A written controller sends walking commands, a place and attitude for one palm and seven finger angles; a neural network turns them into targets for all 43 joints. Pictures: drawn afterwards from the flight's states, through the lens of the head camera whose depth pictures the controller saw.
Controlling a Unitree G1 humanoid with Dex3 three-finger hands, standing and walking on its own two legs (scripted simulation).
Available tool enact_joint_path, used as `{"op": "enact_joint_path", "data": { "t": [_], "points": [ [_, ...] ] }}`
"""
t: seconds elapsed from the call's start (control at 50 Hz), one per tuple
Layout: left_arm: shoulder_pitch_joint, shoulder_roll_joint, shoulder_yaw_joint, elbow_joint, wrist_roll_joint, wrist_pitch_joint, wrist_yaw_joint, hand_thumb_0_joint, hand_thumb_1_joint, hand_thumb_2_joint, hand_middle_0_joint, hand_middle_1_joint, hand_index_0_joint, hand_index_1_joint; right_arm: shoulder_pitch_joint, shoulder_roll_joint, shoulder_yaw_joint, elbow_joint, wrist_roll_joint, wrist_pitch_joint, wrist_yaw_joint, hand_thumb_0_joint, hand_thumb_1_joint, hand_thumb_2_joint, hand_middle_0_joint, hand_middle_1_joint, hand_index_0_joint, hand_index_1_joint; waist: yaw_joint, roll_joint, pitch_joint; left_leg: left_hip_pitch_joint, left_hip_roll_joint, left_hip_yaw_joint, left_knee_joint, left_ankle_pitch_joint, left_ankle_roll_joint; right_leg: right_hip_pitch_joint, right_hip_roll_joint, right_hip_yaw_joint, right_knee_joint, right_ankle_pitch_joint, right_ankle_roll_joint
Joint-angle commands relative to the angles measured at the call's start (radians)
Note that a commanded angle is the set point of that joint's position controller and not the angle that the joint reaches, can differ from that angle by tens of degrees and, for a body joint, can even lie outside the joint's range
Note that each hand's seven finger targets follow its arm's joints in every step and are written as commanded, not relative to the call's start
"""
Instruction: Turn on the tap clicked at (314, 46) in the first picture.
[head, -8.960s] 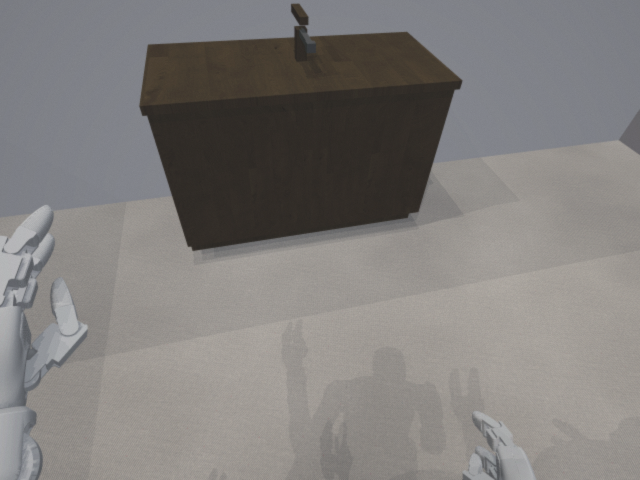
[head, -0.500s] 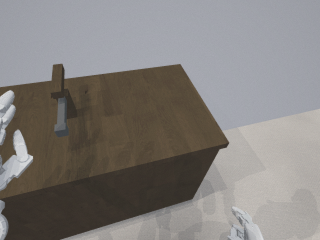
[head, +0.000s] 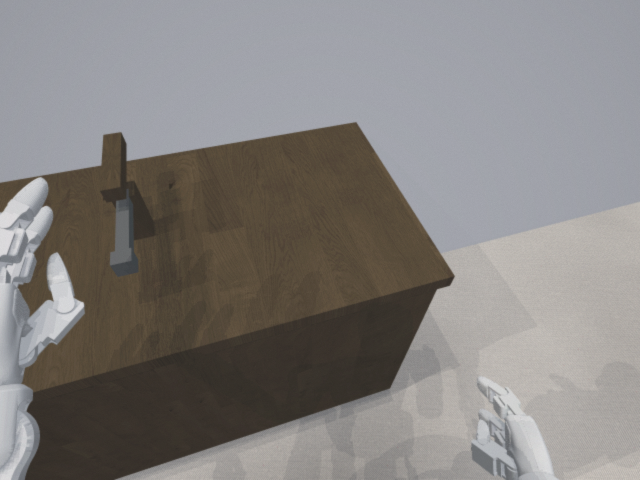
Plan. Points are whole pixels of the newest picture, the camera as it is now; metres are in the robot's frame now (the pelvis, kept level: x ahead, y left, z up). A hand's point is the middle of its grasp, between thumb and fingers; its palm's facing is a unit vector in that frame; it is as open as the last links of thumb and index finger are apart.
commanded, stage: come to a stop and stand still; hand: left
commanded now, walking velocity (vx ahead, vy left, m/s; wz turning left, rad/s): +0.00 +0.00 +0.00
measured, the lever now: (124, 262) +0.37 +0.31 +0.02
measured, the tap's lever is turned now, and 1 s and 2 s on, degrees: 0 0 0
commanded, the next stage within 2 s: look again from close up in 0.72 s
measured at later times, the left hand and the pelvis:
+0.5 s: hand (40, 326) +0.21 +0.27 +0.16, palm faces +0.39 -0.85 -0.35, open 7.4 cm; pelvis -0.01 +0.02 +0.00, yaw +1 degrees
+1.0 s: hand (28, 323) +0.21 +0.28 +0.16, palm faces +0.40 -0.84 -0.36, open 7.4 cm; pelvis +0.00 +0.03 +0.00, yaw +2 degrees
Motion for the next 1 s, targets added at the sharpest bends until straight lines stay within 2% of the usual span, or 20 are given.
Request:
{"op": "enact_joint_path", "data": {
  "t": [0.0, 0.02, 0.04, 0.06, 0.2, 0.22, 0.26, 0.3, 0.32, 0.36, 0.42, 0.44, 0.52, 0.54, 0.64, 0.72, 0.74, 0.82, 0.84, 0.98],
  "points": [
    [-0.007, 0.251, 0.182, -0.221, -0.019, -0.086, 0.022, 0.0, 0.9, 0.9, -0.2, -0.3, -0.2, -0.3, -0.076, -0.091, -0.024, -0.162, -0.004, -0.05, -0.034, 0.0, -0.9, -0.9, 0.2, 0.3, 0.2, 0.3, 0.015, -0.046, -0.151, 0.029, 0.038, -0.088, -0.057, 0.056, -0.003, 0.032, -0.102, 0.093, -0.102, 0.064, -0.01],
    [-0.039, 0.302, 0.222, -0.251, -0.017, -0.093, 0.026, 0.0, 0.9, 0.9, -0.2, -0.3, -0.2, -0.3, -0.09, -0.092, -0.02, -0.155, -0.002, -0.049, -0.042, 0.0, -0.9, -0.9, 0.2, 0.3, 0.2, 0.3, 0.013, 0.013, -0.133, 0.035, 0.043, -0.094, -0.071, 0.036, 0.0, 0.01, -0.098, 0.089, -0.104, 0.036, -0.01],
    [-0.054, 0.259, 0.193, -0.228, -0.02, -0.101, 0.023, 0.0, 0.9, 0.9, -0.2, -0.3, -0.2, -0.3, -0.082, -0.085, -0.017, -0.154, -0.005, -0.049, -0.049, 0.0, -0.9, -0.9, 0.2, 0.3, 0.2, 0.3, 0.008, 0.033, -0.128, 0.014, 0.05, -0.106, -0.09, -0.001, 0.004, 0.019, -0.096, 0.078, -0.101, -0.002, -0.01],
    [-0.064, 0.254, 0.186, -0.218, -0.02, -0.103, 0.022, 0.0, 0.9, 0.9, -0.2, -0.3, -0.2, -0.3, -0.079, -0.084, -0.014, -0.156, -0.004, -0.054, -0.051, 0.0, -0.9, -0.9, 0.2, 0.3, 0.2, 0.3, 0.01, 0.054, -0.115, 0.003, 0.05, -0.107, -0.101, -0.034, 0.007, 0.021, -0.089, 0.084, -0.107, -0.021, -0.009],
    [-0.105, 0.154, 0.056, -0.183, 0.012, -0.112, 0.01, 0.0, 0.9, 0.9, -0.2, -0.3, -0.2, -0.3, -0.054, -0.096, -0.013, -0.124, -0.009, -0.092, -0.041, 0.0, -0.9, -0.9, 0.2, 0.3, 0.2, 0.3, 0.008, 0.043, -0.089, 0.0, 0.051, -0.109, -0.155, -0.158, 0.008, 0.006, -0.062, 0.07, -0.147, -0.109, -0.001],
    [-0.111, 0.155, 0.05, -0.187, 0.015, -0.113, 0.008, 0.0, 0.9, 0.9, -0.2, -0.3, -0.2, -0.3, -0.063, -0.093, -0.009, -0.118, -0.005, -0.096, -0.037, 0.0, -0.9, -0.9, 0.2, 0.3, 0.2, 0.3, 0.01, 0.079, -0.091, 0.0, 0.056, -0.113, -0.174, -0.175, 0.007, 0.008, -0.056, 0.058, -0.137, -0.102, 0.002],
    [-0.11, 0.151, 0.05, -0.174, 0.025, -0.108, 0.014, 0.0, 0.9, 0.9, -0.2, -0.3, -0.2, -0.3, -0.051, -0.095, -0.01, -0.117, -0.011, -0.093, -0.037, 0.0, -0.9, -0.9, 0.2, 0.3, 0.2, 0.3, 0.011, 0.059, -0.089, -0.038, 0.061, -0.125, -0.192, -0.196, 0.009, 0.043, -0.05, 0.048, -0.121, -0.082, 0.005],
    [-0.106, 0.164, 0.069, -0.165, 0.029, -0.106, 0.017, 0.0, 0.9, 0.9, -0.2, -0.3, -0.2, -0.3, -0.047, -0.095, -0.012, -0.115, -0.013, -0.089, -0.035, 0.0, -0.9, -0.9, 0.2, 0.3, 0.2, 0.3, 0.011, 0.018, -0.099, -0.034, 0.052, -0.114, -0.173, -0.162, 0.007, 0.051, -0.051, 0.052, -0.135, -0.065, 0.005],
    [-0.104, 0.195, 0.098, -0.178, 0.03, -0.106, 0.017, 0.0, 0.9, 0.9, -0.2, -0.3, -0.2, -0.3, -0.054, -0.093, -0.01, -0.111, -0.012, -0.087, -0.034, 0.0, -0.9, -0.9, 0.2, 0.3, 0.2, 0.3, 0.012, 0.036, -0.115, -0.016, 0.052, -0.112, -0.172, -0.126, 0.003, 0.056, -0.049, 0.043, -0.131, -0.038, 0.005],
    [-0.099, 0.174, 0.088, -0.198, 0.026, -0.105, 0.014, 0.0, 0.9, 0.9, -0.2, -0.3, -0.2, -0.3, -0.057, -0.089, -0.01, -0.119, -0.015, -0.08, -0.034, 0.0, -0.9, -0.9, 0.2, 0.3, 0.2, 0.3, 0.01, 0.038, -0.133, 0.002, 0.049, -0.106, -0.154, -0.057, 0.001, 0.071, -0.052, 0.04, -0.123, 0.02, 0.002],
    [-0.088, 0.211, 0.123, -0.238, 0.02, -0.105, 0.013, 0.0, 0.9, 0.9, -0.2, -0.3, -0.2, -0.3, -0.067, -0.086, -0.008, -0.118, -0.014, -0.078, -0.033, 0.0, -0.9, -0.9, 0.2, 0.3, 0.2, 0.3, 0.011, 0.066, -0.164, 0.028, 0.048, -0.101, -0.138, 0.055, -0.005, 0.098, -0.051, 0.022, -0.098, 0.114, 0.005],
    [-0.077, 0.185, 0.104, -0.232, 0.016, -0.103, 0.011, 0.0, 0.9, 0.9, -0.2, -0.3, -0.2, -0.3, -0.063, -0.083, -0.006, -0.122, -0.016, -0.075, -0.034, 0.0, -0.9, -0.9, 0.2, 0.3, 0.2, 0.3, 0.01, 0.064, -0.164, 0.036, 0.051, -0.103, -0.136, 0.081, -0.006, 0.096, -0.053, 0.02, -0.094, 0.127, 0.004],
    [-0.046, 0.199, 0.116, -0.253, 0.011, -0.097, 0.008, 0.0, 0.9, 0.9, -0.2, -0.3, -0.2, -0.3, -0.066, -0.084, -0.006, -0.123, -0.012, -0.07, -0.033, 0.0, -0.9, -0.9, 0.2, 0.3, 0.2, 0.3, 0.013, 0.085, -0.184, 0.068, 0.059, -0.105, -0.127, 0.189, -0.013, 0.1, -0.049, 0.004, -0.073, 0.177, 0.008],
    [-0.042, 0.171, 0.094, -0.243, 0.009, -0.095, 0.006, 0.0, 0.9, 0.9, -0.2, -0.3, -0.2, -0.3, -0.06, -0.084, -0.007, -0.123, -0.014, -0.066, -0.033, 0.0, -0.9, -0.9, 0.2, 0.3, 0.2, 0.3, 0.011, 0.079, -0.182, 0.068, 0.063, -0.109, -0.129, 0.205, -0.016, 0.101, -0.048, 0.003, -0.07, 0.175, 0.007],
    [-0.047, 0.16, 0.079, -0.216, 0.009, -0.085, 0.006, 0.0, 0.9, 0.9, -0.2, -0.3, -0.2, -0.3, -0.062, -0.089, -0.01, -0.122, -0.012, -0.052, -0.035, 0.0, -0.9, -0.9, 0.2, 0.3, 0.2, 0.3, 0.008, 0.066, -0.153, 0.046, 0.063, -0.109, -0.144, 0.145, -0.021, 0.094, -0.05, 0.006, -0.087, 0.15, 0.008],
    [-0.064, 0.199, 0.107, -0.255, 0.013, -0.085, 0.013, 0.0, 0.9, 0.9, -0.2, -0.3, -0.2, -0.3, -0.077, -0.088, -0.012, -0.128, -0.008, -0.047, -0.039, 0.0, -0.9, -0.9, 0.2, 0.3, 0.2, 0.3, 0.01, 0.087, -0.17, 0.054, 0.064, -0.118, -0.147, 0.144, -0.021, 0.108, -0.051, 0.005, -0.082, 0.157, 0.008],
    [-0.065, 0.163, 0.075, -0.244, 0.01, -0.084, 0.01, 0.0, 0.9, 0.9, -0.2, -0.3, -0.2, -0.3, -0.069, -0.089, -0.011, -0.127, -0.012, -0.044, -0.039, 0.0, -0.9, -0.9, 0.2, 0.3, 0.2, 0.3, 0.008, 0.074, -0.164, 0.052, 0.063, -0.118, -0.15, 0.148, -0.022, 0.106, -0.05, 0.002, -0.082, 0.153, 0.008],
    [-0.055, 0.199, 0.107, -0.267, 0.012, -0.083, 0.017, 0.0, 0.9, 0.9, -0.2, -0.3, -0.2, -0.3, -0.08, -0.089, -0.013, -0.129, -0.008, -0.045, -0.041, 0.0, -0.9, -0.9, 0.2, 0.3, 0.2, 0.3, 0.01, 0.08, -0.168, 0.054, 0.063, -0.119, -0.147, 0.132, -0.023, 0.112, -0.053, 0.004, -0.086, 0.153, 0.007],
    [-0.047, 0.171, 0.085, -0.253, 0.009, -0.083, 0.016, 0.0, 0.9, 0.9, -0.2, -0.3, -0.2, -0.3, -0.073, -0.089, -0.011, -0.128, -0.012, -0.041, -0.041, 0.0, -0.9, -0.9, 0.2, 0.3, 0.2, 0.3, 0.009, 0.073, -0.168, 0.042, 0.06, -0.121, -0.15, 0.133, -0.022, 0.119, -0.053, 0.001, -0.087, 0.149, 0.008],
    [-0.024, 0.175, 0.09, -0.231, 0.005, -0.076, 0.017, 0.0, 0.9, 0.9, -0.2, -0.3, -0.2, -0.3, -0.072, -0.092, -0.015, -0.127, -0.01, -0.032, -0.043, 0.0, -0.9, -0.9, 0.2, 0.3, 0.2, 0.3, 0.008, 0.045, -0.157, 0.037, 0.054, -0.118, -0.145, 0.108, -0.018, 0.115, -0.059, 0.011, -0.108, 0.149, 0.007]
  ]
}}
